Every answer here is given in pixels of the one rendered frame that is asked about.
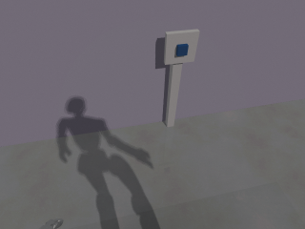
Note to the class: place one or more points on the panel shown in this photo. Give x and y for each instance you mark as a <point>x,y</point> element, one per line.
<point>172,39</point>

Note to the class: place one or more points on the robot left hand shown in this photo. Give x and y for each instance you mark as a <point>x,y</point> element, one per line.
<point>52,224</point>

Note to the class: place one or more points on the button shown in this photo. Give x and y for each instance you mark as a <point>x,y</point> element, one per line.
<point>182,49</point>

